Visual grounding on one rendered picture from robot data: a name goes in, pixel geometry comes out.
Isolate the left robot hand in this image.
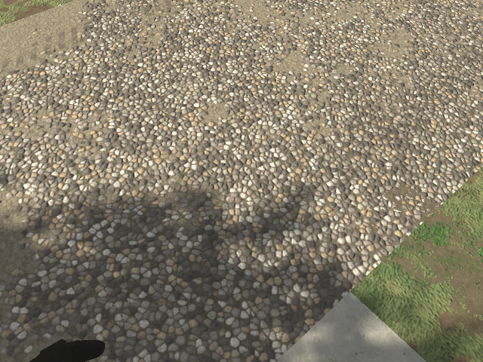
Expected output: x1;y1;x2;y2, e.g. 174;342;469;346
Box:
30;339;105;362

